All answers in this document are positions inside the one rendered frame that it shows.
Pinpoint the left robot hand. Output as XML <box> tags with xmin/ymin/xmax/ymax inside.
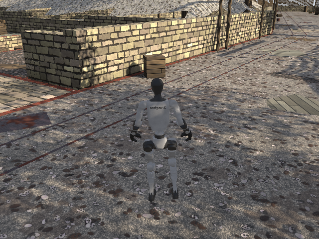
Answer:
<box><xmin>130</xmin><ymin>133</ymin><xmax>141</xmax><ymax>142</ymax></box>

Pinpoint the robot right upper arm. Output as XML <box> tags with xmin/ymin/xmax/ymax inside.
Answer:
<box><xmin>168</xmin><ymin>100</ymin><xmax>184</xmax><ymax>126</ymax></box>

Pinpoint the right robot shin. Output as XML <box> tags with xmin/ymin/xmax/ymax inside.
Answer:
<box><xmin>170</xmin><ymin>158</ymin><xmax>177</xmax><ymax>193</ymax></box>

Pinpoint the robot right forearm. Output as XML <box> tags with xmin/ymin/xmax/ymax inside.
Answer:
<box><xmin>180</xmin><ymin>118</ymin><xmax>190</xmax><ymax>134</ymax></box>

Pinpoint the right robot hand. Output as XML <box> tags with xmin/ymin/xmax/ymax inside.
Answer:
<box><xmin>181</xmin><ymin>131</ymin><xmax>192</xmax><ymax>141</ymax></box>

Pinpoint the robot left forearm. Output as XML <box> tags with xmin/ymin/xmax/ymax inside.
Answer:
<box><xmin>131</xmin><ymin>120</ymin><xmax>139</xmax><ymax>135</ymax></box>

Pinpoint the humanoid robot head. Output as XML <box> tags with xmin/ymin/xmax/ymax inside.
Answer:
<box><xmin>150</xmin><ymin>78</ymin><xmax>166</xmax><ymax>102</ymax></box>

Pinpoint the robot left upper arm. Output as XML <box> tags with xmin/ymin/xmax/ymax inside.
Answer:
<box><xmin>134</xmin><ymin>100</ymin><xmax>148</xmax><ymax>127</ymax></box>

